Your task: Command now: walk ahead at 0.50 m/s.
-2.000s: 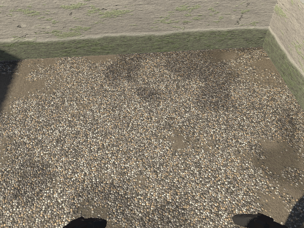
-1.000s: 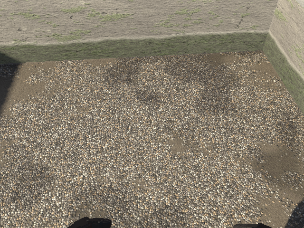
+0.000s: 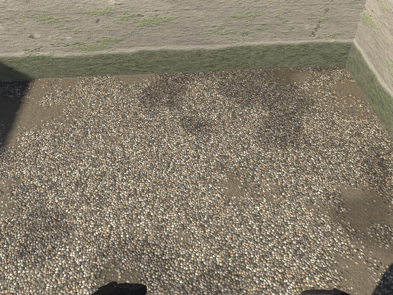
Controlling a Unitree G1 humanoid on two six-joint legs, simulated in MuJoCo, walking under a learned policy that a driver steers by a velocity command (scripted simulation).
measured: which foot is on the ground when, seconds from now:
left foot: down 0.00-1.00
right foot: down 0.00-1.00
